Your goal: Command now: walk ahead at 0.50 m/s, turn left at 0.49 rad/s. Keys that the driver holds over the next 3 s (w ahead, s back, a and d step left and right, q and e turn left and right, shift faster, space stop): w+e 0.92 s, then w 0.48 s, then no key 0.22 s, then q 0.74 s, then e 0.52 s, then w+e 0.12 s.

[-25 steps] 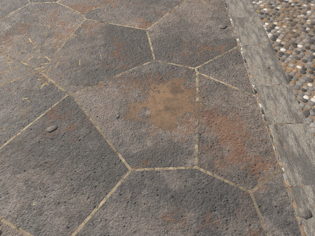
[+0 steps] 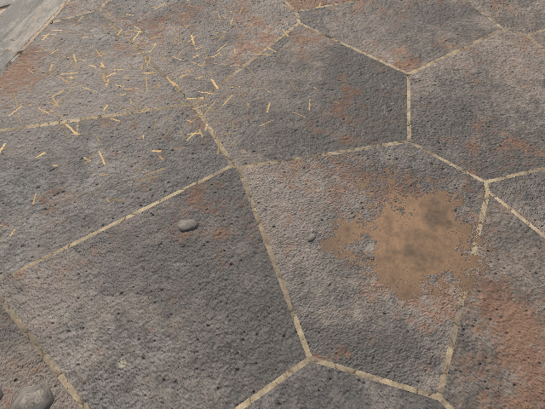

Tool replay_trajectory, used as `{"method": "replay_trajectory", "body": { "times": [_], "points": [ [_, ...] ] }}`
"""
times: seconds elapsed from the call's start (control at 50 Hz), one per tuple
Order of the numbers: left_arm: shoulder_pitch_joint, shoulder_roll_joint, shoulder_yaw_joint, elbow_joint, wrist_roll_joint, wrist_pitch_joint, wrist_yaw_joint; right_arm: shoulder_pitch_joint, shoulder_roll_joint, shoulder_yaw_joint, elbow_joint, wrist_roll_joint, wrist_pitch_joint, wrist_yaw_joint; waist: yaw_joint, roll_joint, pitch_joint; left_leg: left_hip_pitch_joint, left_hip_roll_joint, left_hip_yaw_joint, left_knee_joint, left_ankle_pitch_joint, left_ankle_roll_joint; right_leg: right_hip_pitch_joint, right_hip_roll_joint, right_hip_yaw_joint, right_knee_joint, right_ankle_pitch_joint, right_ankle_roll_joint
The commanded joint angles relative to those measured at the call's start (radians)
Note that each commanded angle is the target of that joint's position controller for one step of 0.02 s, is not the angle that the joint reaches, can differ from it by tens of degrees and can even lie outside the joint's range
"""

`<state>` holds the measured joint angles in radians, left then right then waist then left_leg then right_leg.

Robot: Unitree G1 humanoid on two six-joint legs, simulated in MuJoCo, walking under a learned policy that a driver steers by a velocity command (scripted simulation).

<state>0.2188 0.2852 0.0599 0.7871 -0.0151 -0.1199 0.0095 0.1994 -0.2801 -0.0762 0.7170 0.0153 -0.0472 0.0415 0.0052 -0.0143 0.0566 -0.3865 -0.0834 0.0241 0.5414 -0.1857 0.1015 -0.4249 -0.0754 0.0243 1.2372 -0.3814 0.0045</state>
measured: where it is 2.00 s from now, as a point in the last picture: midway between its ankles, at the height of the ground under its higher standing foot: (380, 245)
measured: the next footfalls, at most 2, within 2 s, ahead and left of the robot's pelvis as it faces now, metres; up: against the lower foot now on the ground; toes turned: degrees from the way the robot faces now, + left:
right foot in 0.44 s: +0.42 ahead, -0.15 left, +0.00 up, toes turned -6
left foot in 0.90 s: +0.71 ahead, -0.01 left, +0.00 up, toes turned -26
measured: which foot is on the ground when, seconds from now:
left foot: down 0.00-0.42, up 0.44-0.88, down 0.90-1.00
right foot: up 0.00-0.42, down 0.44-0.92, up 0.94-1.00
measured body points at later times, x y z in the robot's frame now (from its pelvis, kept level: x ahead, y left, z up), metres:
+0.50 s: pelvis +0.29 -0.06 -0.01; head +0.33 -0.07 +0.44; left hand +0.50 +0.17 -0.10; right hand +0.32 -0.35 -0.13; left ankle +0.10 +0.07 -0.64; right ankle +0.38 -0.15 -0.73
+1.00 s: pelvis +0.58 -0.07 +0.00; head +0.60 -0.07 +0.45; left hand +0.75 +0.16 -0.12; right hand +0.65 -0.38 -0.07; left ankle +0.68 +0.01 -0.73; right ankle +0.42 -0.15 -0.65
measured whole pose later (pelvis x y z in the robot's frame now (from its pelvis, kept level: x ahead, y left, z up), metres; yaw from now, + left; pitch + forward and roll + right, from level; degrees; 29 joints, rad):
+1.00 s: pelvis +0.58 -0.07 +0.00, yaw -24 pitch +2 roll +1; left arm 0.35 0.30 0.06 0.72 -0.03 -0.03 0.01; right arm 0.14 -0.26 -0.05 0.67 -0.01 -0.12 0.01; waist 0.03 -0.04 -0.01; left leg -0.39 -0.04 -0.01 0.53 -0.18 0.02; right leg -0.36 0.07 0.13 1.11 -0.45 -0.03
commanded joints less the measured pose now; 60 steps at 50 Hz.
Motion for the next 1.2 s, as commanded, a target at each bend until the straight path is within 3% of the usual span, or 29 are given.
{"method": "replay_trajectory", "body": {
  "times": [0.02, 0.1, 0.2, 0.32, 0.38, 0.4, 0.42, 0.44, 0.46, 0.48, 0.5, 0.52, 0.54, 0.56, 0.62, 0.72, 0.78, 0.82, 0.88, 0.9, 0.92, 0.94, 0.96, 1.0, 1.02, 1.06, 1.1, 1.14, 1.2],
  "points": [
    [0.034, 0.122, 0.034, -0.072, 0.02, -0.004, 0.001, -0.008, -0.091, -0.021, -0.083, -0.012, -0.025, -0.012, 0.022, 0.045, -0.136, 0.251, 0.27, -0.375, -0.302, 0.212, 0.199, -0.21, -0.072, 0.058, -0.077, 0.091, 0.001],
    [-0.021, 0.066, 0.015, -0.079, 0.021, 0.026, -0.001, 0.058, -0.113, -0.021, -0.035, -0.013, -0.042, -0.029, 0.001, 0.052, -0.09, 0.205, 0.248, -0.216, -0.345, 0.406, 0.179, -0.241, -0.076, 0.018, -0.25, 0.266, 0.035],
    [-0.155, 0.045, 0.0, -0.104, 0.002, 0.019, -0.023, 0.108, -0.128, -0.015, 0.006, -0.015, -0.046, -0.038, -0.069, 0.071, -0.038, 0.26, 0.232, -0.11, -0.382, 0.281, 0.103, -0.237, -0.042, -0.01, -0.541, 0.551, 0.0],
    [-0.254, 0.045, -0.006, -0.161, -0.01, 0.014, -0.065, 0.156, -0.142, -0.019, 0.062, -0.015, -0.031, -0.042, -0.104, 0.057, 0.019, 0.484, 0.321, -0.07, -0.329, 0.361, 0.087, -0.347, 0.006, -0.008, -0.658, 0.434, -0.055],
    [-0.191, 0.067, 0.004, -0.168, -0.003, 0.016, -0.079, 0.119, -0.17, -0.026, 0.053, -0.013, -0.014, -0.056, -0.052, 0.095, -0.049, 0.526, 0.32, -0.018, -0.188, 0.766, 0.051, -0.216, 0.073, -0.08, -0.665, 0.291, -0.1],
    [-0.116, 0.096, 0.019, -0.157, 0.0, 0.021, -0.076, 0.108, -0.183, -0.028, 0.048, -0.013, -0.007, -0.062, -0.01, 0.112, -0.107, 0.524, 0.307, 0.001, -0.076, 0.943, 0.037, -0.105, 0.113, -0.111, -0.66, 0.251, -0.121],
    [0.027, 0.138, 0.042, -0.126, 0.001, 0.024, -0.07, 0.087, -0.184, -0.025, 0.04, -0.01, 0.001, -0.069, 0.072, 0.094, -0.182, 0.46, 0.271, 0.039, 0.118, 0.994, 0.008, 0.098, 0.149, -0.121, -0.713, 0.299, -0.154],
    [0.185, 0.211, 0.066, -0.104, 0.005, 0.031, -0.055, 0.096, -0.159, -0.011, 0.018, -0.023, -0.006, -0.076, 0.134, 0.004, -0.291, 0.23, 0.235, 0.064, 0.418, 0.715, -0.031, 0.41, 0.007, 0.092, -0.715, 0.363, -0.221],
    [0.212, 0.286, 0.079, -0.104, 0.0, 0.025, -0.055, 0.222, -0.022, 0.033, -0.014, -0.046, -0.035, -0.053, 0.038, -0.256, -0.402, -0.231, 0.007, 0.004, 0.789, -0.237, -0.105, 0.786, -0.24, 0.646, -0.779, 0.235, -0.425],
    [0.251, 0.189, 0.058, -0.097, -0.009, 0.029, -0.05, 0.151, -0.103, 0.023, -0.008, -0.02, -0.071, -0.035, 0.11, -0.18, -0.46, -0.366, 0.02, -0.157, 0.892, -0.354, -0.094, 0.86, -0.249, 0.781, -0.89, 0.113, -0.422],
    [0.2, 0.158, 0.048, -0.108, -0.003, 0.033, -0.041, 0.052, -0.141, 0.015, -0.048, 0.015, -0.092, -0.023, 0.118, -0.124, -0.307, -0.441, 0.077, -0.163, 0.871, -0.273, -0.079, 0.757, -0.219, 0.633, -0.91, 0.135, -0.367],
    [0.136, 0.145, 0.044, -0.126, 0.0, 0.037, -0.037, 0.003, -0.131, 0.022, -0.063, 0.007, -0.103, -0.025, 0.085, -0.003, -0.224, -0.413, 0.12, -0.147, 0.788, -0.203, -0.073, 0.605, -0.182, 0.528, -0.921, 0.217, -0.335],
    [0.08, 0.129, 0.038, -0.142, 0.002, 0.04, -0.037, -0.021, -0.132, 0.015, -0.068, -0.015, -0.103, -0.03, 0.047, 0.053, -0.152, -0.365, 0.144, -0.132, 0.698, -0.173, -0.084, 0.461, -0.148, 0.458, -0.941, 0.33, -0.321],
    [0.05, 0.114, 0.03, -0.158, 0.012, 0.041, -0.033, -0.005, -0.135, 0.009, -0.072, -0.026, -0.092, -0.033, 0.011, 0.038, -0.133, -0.298, 0.163, -0.133, 0.653, -0.155, -0.093, 0.369, -0.121, 0.41, -0.968, 0.4, -0.319],
    [0.027, 0.128, 0.034, -0.164, 0.006, 0.04, -0.024, 0.034, -0.102, 0.014, -0.073, -0.034, -0.06, -0.042, -0.03, -0.011, -0.098, -0.239, 0.174, -0.099, 0.51, -0.135, -0.141, 0.218, -0.083, 0.326, -1.008, 0.5, -0.326],
    [0.082, 0.163, 0.046, -0.139, -0.008, 0.056, -0.001, -0.141, -0.052, 0.034, -0.112, -0.032, -0.056, -0.043, 0.036, -0.051, -0.073, -0.134, 0.111, -0.066, 0.139, 0.201, -0.175, 0.109, 0.011, 0.22, -0.988, 0.416, -0.247],
    [0.135, 0.165, 0.047, -0.12, -0.014, 0.068, 0.002, -0.213, -0.07, 0.027, -0.132, -0.015, -0.067, -0.033, 0.068, -0.072, -0.081, -0.095, 0.077, -0.082, 0.026, 0.247, -0.169, 0.163, -0.009, 0.286, -0.94, 0.335, -0.225],
    [0.146, 0.156, 0.045, -0.117, -0.015, 0.074, 0.004, -0.221, -0.098, 0.014, -0.138, -0.011, -0.076, -0.027, 0.06, -0.083, -0.086, -0.079, 0.07, -0.106, -0.033, 0.193, -0.15, 0.23, -0.032, 0.358, -0.887, 0.285, -0.211],
    [0.111, 0.132, 0.04, -0.129, -0.008, 0.08, 0.005, -0.102, -0.134, -0.013, -0.111, -0.009, -0.09, -0.029, -0.018, -0.115, -0.114, 0.099, 0.076, -0.093, -0.112, 0.126, -0.089, 0.242, -0.014, 0.401, -0.765, 0.301, -0.168],
    [0.097, 0.084, 0.023, -0.145, -0.001, 0.075, 0.001, 0.015, -0.171, -0.028, -0.1, -0.025, -0.095, -0.037, -0.076, -0.078, -0.209, 0.305, 0.178, -0.172, -0.096, 0.106, -0.035, 0.171, 0.032, 0.347, -0.587, 0.288, -0.133],
    [0.181, 0.018, 0.002, -0.166, -0.004, 0.067, 0.001, 0.149, -0.254, -0.049, -0.086, -0.045, -0.09, -0.046, -0.083, 0.125, -0.356, 0.66, 0.402, -0.481, -0.11, 0.019, 0.091, -0.1, 0.158, 0.203, -0.26, 0.039, -0.062],
    [0.242, 0.049, -0.003, -0.177, -0.02, 0.059, 0.002, 0.21, -0.25, -0.055, -0.047, -0.025, -0.077, -0.034, -0.067, 0.352, -0.393, 0.743, 0.524, -0.833, -0.203, -0.23, 0.183, -0.325, 0.152, 0.148, -0.042, -0.225, -0.036],
    [0.195, 0.132, 0.017, -0.154, -0.024, 0.061, 0.003, 0.172, -0.162, -0.033, -0.061, -0.014, -0.074, -0.034, -0.088, 0.208, -0.262, 0.638, 0.481, -0.765, -0.239, -0.357, 0.151, -0.388, 0.098, 0.174, 0.048, -0.145, -0.026],
    [0.061, 0.129, 0.02, -0.177, 0.0, 0.066, 0.0, 0.096, -0.106, -0.012, -0.058, -0.023, -0.061, -0.032, -0.074, 0.083, -0.095, 0.405, 0.385, -0.508, -0.269, -0.185, 0.102, -0.363, 0.048, 0.123, 0.021, -0.007, -0.021],
    [0.041, 0.114, 0.022, -0.183, 0.003, 0.065, -0.005, 0.072, -0.087, -0.004, -0.051, -0.027, -0.06, -0.031, -0.052, 0.091, -0.056, 0.33, 0.349, -0.433, -0.294, -0.099, 0.098, -0.335, 0.024, 0.121, -0.028, 0.031, -0.022],
    [0.059, 0.077, 0.014, -0.178, -0.004, 0.067, -0.013, 0.059, -0.078, 0.0, -0.035, -0.025, -0.065, -0.028, -0.02, 0.128, -0.048, 0.252, 0.31, -0.337, -0.335, 0.003, 0.101, -0.267, 0.006, 0.094, -0.1, 0.057, -0.021],
    [0.032, 0.053, 0.005, -0.185, 0.003, 0.067, -0.015, 0.068, -0.105, -0.008, -0.014, -0.016, -0.07, -0.027, -0.015, 0.12, -0.046, 0.24, 0.309, -0.275, -0.363, 0.103, 0.122, -0.269, -0.004, 0.066, -0.192, 0.094, -0.012],
    [-0.021, 0.036, -0.007, -0.196, 0.012, 0.06, -0.019, 0.076, -0.134, -0.014, 0.004, -0.01, -0.068, -0.029, -0.026, 0.096, -0.046, 0.245, 0.308, -0.223, -0.376, 0.18, 0.127, -0.261, -0.02, 0.043, -0.316, 0.182, -0.004],
    [-0.113, 0.02, -0.019, -0.208, 0.007, 0.048, -0.031, 0.101, -0.16, -0.017, 0.029, 0.0, -0.056, -0.031, -0.059, 0.094, -0.039, 0.234, 0.281, -0.138, -0.378, 0.205, 0.102, -0.188, -0.007, 0.005, -0.509, 0.324, -0.003]
  ]
}}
